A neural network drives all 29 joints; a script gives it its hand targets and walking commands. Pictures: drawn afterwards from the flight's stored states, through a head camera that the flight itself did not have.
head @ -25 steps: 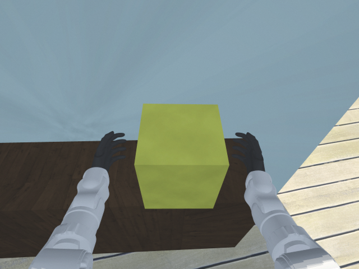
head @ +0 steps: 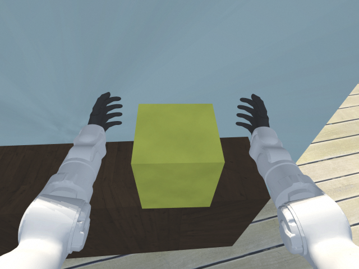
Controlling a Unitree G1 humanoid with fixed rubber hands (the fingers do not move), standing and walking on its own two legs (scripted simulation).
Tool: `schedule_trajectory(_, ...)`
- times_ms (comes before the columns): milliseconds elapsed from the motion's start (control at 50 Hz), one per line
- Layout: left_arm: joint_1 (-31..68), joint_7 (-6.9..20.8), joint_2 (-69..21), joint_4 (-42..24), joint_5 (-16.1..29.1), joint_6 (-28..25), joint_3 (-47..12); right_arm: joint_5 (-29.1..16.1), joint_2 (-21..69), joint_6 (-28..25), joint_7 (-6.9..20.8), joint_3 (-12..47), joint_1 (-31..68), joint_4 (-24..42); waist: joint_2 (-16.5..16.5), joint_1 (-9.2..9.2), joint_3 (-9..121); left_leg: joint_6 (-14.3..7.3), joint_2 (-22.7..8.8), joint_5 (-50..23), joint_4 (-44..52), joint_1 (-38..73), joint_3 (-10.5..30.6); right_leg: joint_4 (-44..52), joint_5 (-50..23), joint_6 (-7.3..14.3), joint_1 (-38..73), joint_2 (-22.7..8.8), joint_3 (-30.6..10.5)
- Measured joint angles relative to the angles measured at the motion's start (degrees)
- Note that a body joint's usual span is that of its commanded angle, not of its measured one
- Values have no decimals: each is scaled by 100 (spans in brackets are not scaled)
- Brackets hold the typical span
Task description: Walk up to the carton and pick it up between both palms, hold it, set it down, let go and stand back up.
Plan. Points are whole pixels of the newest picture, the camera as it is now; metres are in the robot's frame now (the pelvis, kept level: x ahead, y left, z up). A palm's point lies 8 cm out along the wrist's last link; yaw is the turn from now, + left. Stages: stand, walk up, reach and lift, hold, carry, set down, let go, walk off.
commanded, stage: reach and lift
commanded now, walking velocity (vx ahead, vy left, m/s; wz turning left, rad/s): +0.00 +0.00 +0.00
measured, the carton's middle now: (176, 157) +0.45 +0.02 -0.06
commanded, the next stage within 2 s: none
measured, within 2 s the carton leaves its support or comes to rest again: neither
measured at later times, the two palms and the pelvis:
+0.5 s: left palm (103, 128) +0.45 +0.20 +0.07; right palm (251, 126) +0.44 -0.16 +0.08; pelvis +0.01 +0.00 -0.01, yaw +0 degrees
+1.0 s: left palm (113, 148) +0.44 +0.19 -0.01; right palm (241, 150) +0.43 -0.15 +0.00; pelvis -0.01 +0.01 -0.03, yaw -1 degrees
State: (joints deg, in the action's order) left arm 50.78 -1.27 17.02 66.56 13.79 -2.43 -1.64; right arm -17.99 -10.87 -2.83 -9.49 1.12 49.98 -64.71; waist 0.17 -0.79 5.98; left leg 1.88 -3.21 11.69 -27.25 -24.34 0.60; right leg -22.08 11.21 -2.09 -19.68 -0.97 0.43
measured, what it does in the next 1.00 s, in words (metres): stands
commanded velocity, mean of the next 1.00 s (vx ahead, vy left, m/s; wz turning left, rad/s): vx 0.00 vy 0.00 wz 0.00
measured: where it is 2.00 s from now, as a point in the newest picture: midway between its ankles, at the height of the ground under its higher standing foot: outside the picture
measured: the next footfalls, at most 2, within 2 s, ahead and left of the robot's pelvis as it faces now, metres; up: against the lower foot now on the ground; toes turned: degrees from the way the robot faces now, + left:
none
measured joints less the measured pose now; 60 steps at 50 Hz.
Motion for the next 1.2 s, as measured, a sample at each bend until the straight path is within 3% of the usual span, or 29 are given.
schedule_trajectory(260, 1430, -29, 199, 1522, 652, -125, -544, -185, -19, 380, 37, 122, 1195, -717, 70, -87, 415, 36, -17, -36, -137, -687, 34, -328, 71, 45, -767, 21, 18)
schedule_trajectory(400, 1238, 205, 232, 1736, 277, -466, -307, -22, 70, 87, -10, 68, 1042, -921, 191, -120, 347, 46, -20, -36, -46, -625, 5, -284, 85, 44, -739, 20, -5)
schedule_trajectory(520, 641, 222, 4, 1680, 158, -986, -204, 201, 177, -455, 92, -50, 503, -930, 96, -59, 435, 22, 11, 30, -193, -919, 9, -360, 123, 3, -990, -12, -2)
schedule_trajectory(580, 538, 186, -142, 1839, -7, -1255, -58, 435, 193, -660, 177, -175, 393, -1133, 35, 4, 387, -8, 31, 77, -354, -1153, 17, -491, 159, -25, -1204, -31, 1)
schedule_trajectory(760, 623, -19, -301, 2145, 54, -1982, 71, 869, 318, -1388, 313, -554, 216, -1059, -94, 3, 717, -53, 76, 155, -882, -2348, 53, -1009, 245, -86, -2378, -72, 9)
schedule_trajectory(880, 784, -10, -338, 2362, -187, -2235, 251, 1005, 335, -1755, 325, -651, 373, -1298, -66, -93, 844, -53, 76, 237, -1144, -2680, 74, -1236, 318, -102, -2684, -70, 17)
schedule_trajectory(960, 845, -29, -340, 2457, -303, -2314, 336, 1050, 329, -1852, 361, -743, 487, -1633, -3, -136, 871, -71, 56, 275, -1235, -2730, 56, -1317, 335, -93, -2742, -50, -6)
schedule_trajectory(1080, 940, -103, -440, 2556, -306, -2439, 223, 1039, 455, -1926, 456, -896, 519, -1621, 3, -180, 837, -65, 55, 255, -1294, -2809, 69, -1388, 330, -73, -2822, -46, 2)
schedule_trajectory(1160, 1038, -163, -563, 2622, -462, -2480, 483, 1391, 679, -1860, 434, -1122, 550, -1525, 42, -146, 748, -77, 64, 214, -1251, -2804, 36, -1433, 323, -75, -2870, -58, -31)
schedule_trajectory(1200, 1033, -236, -565, 2550, -629, -2470, 668, 1648, 775, -1856, 326, -1522, 544, -1438, 22, -154, 709, -76, 75, 194, -1234, -2813, 55, -1437, 324, -70, -2877, -67, -11)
